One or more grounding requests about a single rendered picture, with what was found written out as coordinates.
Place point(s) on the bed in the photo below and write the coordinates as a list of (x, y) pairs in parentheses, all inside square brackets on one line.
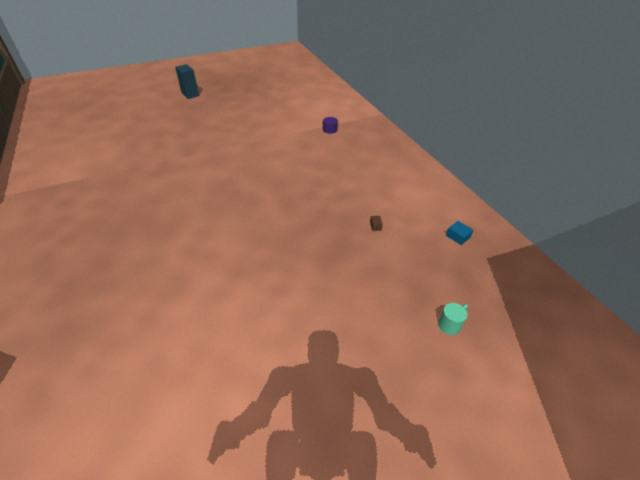
[(10, 84)]

